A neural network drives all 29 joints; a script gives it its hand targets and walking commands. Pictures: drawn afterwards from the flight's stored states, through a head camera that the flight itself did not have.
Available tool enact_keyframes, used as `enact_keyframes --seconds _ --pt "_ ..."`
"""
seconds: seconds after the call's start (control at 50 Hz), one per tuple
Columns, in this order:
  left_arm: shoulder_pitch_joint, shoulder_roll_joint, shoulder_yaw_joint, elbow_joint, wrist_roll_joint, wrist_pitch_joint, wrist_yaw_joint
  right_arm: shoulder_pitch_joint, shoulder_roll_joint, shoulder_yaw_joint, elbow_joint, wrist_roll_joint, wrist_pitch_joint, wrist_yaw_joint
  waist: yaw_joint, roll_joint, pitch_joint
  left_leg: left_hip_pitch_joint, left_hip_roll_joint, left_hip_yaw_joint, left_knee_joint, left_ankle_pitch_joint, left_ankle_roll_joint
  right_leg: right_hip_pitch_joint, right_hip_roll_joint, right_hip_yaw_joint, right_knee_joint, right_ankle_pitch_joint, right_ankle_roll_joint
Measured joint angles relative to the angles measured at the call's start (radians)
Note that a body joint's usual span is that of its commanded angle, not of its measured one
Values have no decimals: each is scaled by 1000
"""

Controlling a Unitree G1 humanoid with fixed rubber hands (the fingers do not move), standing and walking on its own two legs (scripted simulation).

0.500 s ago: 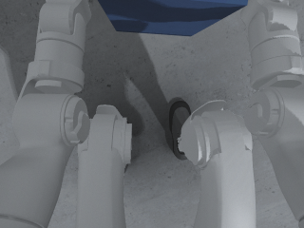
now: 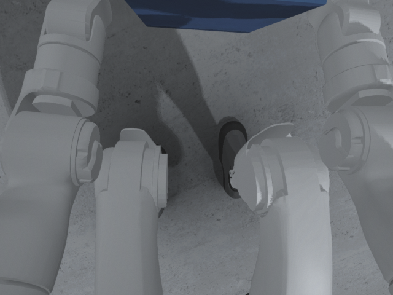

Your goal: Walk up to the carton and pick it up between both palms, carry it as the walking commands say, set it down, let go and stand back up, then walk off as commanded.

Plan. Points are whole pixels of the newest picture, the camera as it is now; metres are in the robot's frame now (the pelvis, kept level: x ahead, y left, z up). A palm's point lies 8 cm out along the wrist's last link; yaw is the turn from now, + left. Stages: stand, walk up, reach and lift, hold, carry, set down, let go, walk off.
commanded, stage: set down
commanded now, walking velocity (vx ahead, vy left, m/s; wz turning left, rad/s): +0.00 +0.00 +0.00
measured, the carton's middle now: out of the picture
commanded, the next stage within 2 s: let go in 1.64 s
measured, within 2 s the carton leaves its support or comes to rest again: neither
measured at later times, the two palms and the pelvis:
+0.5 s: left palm out of the picture +0.56 +0.15 -0.15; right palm out of the picture +0.52 -0.23 -0.15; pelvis +0.00 -0.01 +0.01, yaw +0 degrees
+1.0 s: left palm out of the picture +0.56 +0.16 +0.00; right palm out of the picture +0.52 -0.24 -0.01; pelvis +0.01 -0.01 +0.14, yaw +0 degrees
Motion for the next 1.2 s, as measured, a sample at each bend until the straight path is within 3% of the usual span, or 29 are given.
enact_keyframes --seconds 0.06,0.12,0.22,0.36,0.52,0.66,0.76,0.86,1.04,1.2 --pt "23 26 -40 -22 -67 11 29 27 -8 25 -12 44 -3 -24 -2 2 0 9 4 1 -6 -14 3 6 4 1 -6 -11 1" --pt "56 38 -61 -96 -112 7 39 74 -39 32 -95 73 -14 -40 6 18 1 15 4 3 -14 -22 5 11 5 5 -11 -20 2" --pt "64 61 -61 -108 -144 11 28 127 -60 65 -155 92 -14 -26 7 35 -1 22 2 5 -22 -23 2 14 2 7 -12 -24 -3" --pt "71 96 -35 -87 -142 20 6 159 -53 75 -199 84 21 -17 -4 5 -1 34 7 5 -22 -18 -19 8 6 7 0 -9 -23" --pt "84 127 -17 -189 -147 87 -3 168 -36 77 -328 101 95 -51 -1 3 2 65 13 -14 -46 -5 -37 36 12 -11 -29 13 -42" --pt "72 115 33 -294 -144 183 -14 187 4 84 -494 64 209 -82 -4 29 1 162 13 -12 -161 10 -33 137 14 4 -130 10 -39" --pt "41 134 81 -242 -102 201 -36 185 26 46 -490 -5 241 -78 -21 28 -2 245 10 -13 -257 20 -28 225 13 13 -217 5 -35" --pt "101 132 95 -337 -94 199 -37 258 4 25 -618 22 246 -71 -10 28 0 317 21 -13 -335 23 -21 297 24 21 -295 8 -29" --pt "190 126 74 -443 -114 272 -42 300 -28 50 -696 49 325 -43 0 9 1 448 29 -14 -493 60 -14 434 32 35 -450 36 -21" --pt "164 140 73 -463 -118 303 -48 271 -34 39 -663 51 348 -35 9 7 0 560 28 -33 -663 134 -18 560 28 32 -623 98 -24"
